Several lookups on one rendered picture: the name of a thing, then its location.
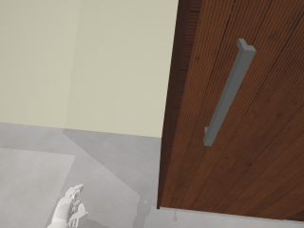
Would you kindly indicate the handle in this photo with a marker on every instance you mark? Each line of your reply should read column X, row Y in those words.
column 244, row 58

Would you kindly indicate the robot left hand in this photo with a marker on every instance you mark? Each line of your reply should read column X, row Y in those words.
column 66, row 208

